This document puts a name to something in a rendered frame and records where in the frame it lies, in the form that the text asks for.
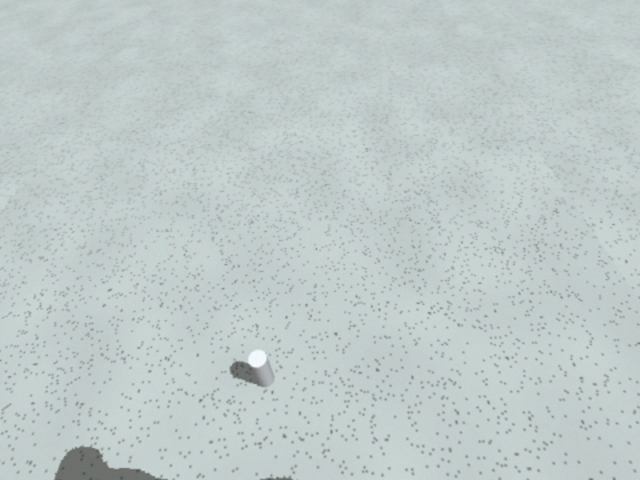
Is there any can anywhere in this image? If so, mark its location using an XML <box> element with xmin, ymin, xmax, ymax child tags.
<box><xmin>248</xmin><ymin>350</ymin><xmax>274</xmax><ymax>387</ymax></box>

